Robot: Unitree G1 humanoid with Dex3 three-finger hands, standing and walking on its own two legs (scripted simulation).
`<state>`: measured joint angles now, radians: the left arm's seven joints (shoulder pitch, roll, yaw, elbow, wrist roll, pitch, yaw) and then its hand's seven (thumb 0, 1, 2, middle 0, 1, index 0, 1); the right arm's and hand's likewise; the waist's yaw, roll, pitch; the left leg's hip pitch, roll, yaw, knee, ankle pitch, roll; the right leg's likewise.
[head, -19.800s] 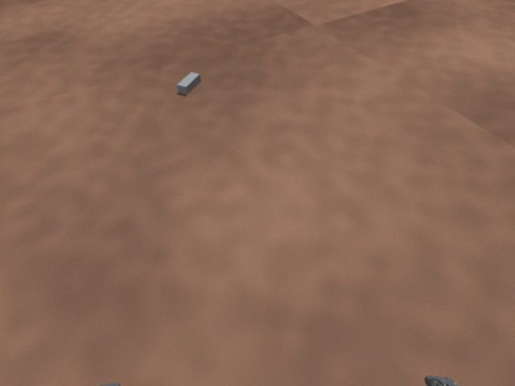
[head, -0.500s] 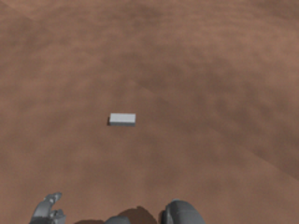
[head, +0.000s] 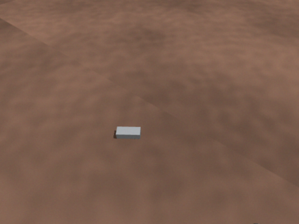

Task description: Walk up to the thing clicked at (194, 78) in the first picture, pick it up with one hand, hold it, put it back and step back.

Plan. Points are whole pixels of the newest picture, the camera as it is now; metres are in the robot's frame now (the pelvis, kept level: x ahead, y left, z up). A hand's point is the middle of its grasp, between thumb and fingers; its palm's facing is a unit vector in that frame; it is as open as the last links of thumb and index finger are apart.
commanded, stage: walk up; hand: left
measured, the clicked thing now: (128, 132) +0.85 +0.21 -0.74
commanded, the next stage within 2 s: stand in 0.60 s
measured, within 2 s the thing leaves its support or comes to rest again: neither
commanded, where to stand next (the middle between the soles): +0.46 -0.02 m, yaw -2 degrees
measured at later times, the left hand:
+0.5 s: hand (72, 219) +0.15 +0.25 -0.14, palm faces -0.01 -0.93 -0.36, open 7.4 cm
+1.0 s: hand out of the picture +0.08 +0.24 -0.14, palm faces -0.03 -0.94 -0.34, open 7.4 cm
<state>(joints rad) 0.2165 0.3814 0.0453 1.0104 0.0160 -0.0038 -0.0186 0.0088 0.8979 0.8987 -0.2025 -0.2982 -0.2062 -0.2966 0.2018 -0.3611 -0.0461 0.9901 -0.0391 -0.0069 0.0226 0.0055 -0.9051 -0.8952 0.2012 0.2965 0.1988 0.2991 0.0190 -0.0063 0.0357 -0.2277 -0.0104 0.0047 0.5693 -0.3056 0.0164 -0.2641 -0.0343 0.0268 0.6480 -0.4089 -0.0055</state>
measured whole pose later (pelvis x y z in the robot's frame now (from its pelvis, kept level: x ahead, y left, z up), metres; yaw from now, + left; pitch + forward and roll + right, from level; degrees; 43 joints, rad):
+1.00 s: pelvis +0.00 -0.01 +0.02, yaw +0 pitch -3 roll +0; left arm 0.09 0.34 -0.01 1.14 0.01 -0.01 -0.01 0.01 0.90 0.90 -0.20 -0.30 -0.21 -0.30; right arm 0.08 -0.35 -0.01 1.14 -0.01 -0.01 0.01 0.01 -0.90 -0.90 0.20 0.30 0.20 0.30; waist -0.01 0.01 0.06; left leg -0.09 0.01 0.00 0.32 -0.17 -0.01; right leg -0.10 -0.01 0.01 0.33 -0.17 0.01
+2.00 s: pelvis +0.08 +0.04 +0.01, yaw -2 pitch -3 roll +0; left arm 0.30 0.44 0.05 1.01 0.02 0.01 -0.04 0.01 0.90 0.90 -0.20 -0.30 -0.20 -0.30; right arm 0.28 -0.39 -0.09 0.97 -0.04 -0.06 0.04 0.00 -0.90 -0.90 0.20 0.30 0.20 0.30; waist -0.02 -0.05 0.06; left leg -0.19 0.01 0.06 0.51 -0.28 0.03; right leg -0.35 0.03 0.08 0.99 -0.41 -0.04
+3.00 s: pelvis +0.37 +0.01 -0.01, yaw -6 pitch -2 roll -1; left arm 0.22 0.40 0.02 0.94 -0.01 0.01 -0.01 0.01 0.90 0.90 -0.20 -0.30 -0.20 -0.30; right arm 0.17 -0.36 0.00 0.86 -0.01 -0.05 0.00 0.01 -0.90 -0.89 0.20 0.30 0.20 0.30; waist 0.01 -0.03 0.11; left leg -0.37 0.06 0.05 0.65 -0.25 0.01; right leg -0.27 -0.04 0.02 0.70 -0.42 -0.01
